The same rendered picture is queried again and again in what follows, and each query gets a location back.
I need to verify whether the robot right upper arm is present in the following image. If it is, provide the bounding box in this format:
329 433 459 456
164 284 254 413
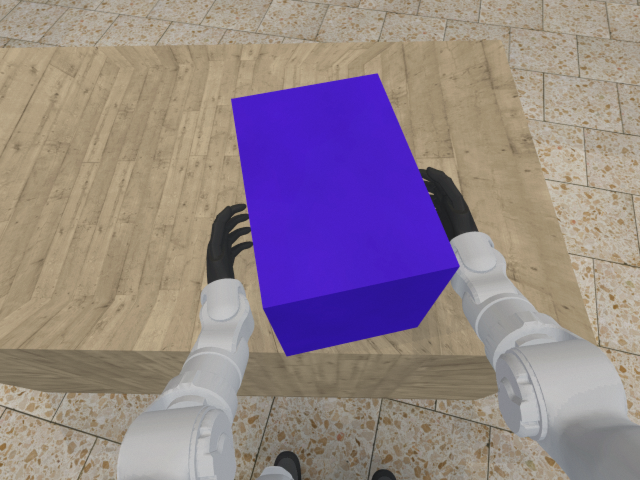
496 339 640 480

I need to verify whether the carton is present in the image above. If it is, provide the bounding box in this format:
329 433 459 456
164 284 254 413
231 73 460 356

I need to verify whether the left robot shin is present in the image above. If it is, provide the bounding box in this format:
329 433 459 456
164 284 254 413
260 466 293 479

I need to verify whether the right robot forearm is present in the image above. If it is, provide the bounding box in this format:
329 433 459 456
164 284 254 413
450 232 628 414

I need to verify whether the robot left upper arm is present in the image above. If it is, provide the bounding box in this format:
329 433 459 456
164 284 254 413
119 405 236 480

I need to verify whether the pedestal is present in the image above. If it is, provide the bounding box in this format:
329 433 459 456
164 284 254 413
0 40 598 400

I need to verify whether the left robot forearm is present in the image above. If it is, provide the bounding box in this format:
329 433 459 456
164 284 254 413
117 278 254 480

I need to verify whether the left robot hand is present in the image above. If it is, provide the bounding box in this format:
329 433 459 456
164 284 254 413
206 204 253 284

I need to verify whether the robot left foot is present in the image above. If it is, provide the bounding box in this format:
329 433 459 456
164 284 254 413
274 451 301 480

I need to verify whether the right robot hand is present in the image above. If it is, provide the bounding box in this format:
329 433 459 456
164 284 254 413
419 167 479 242

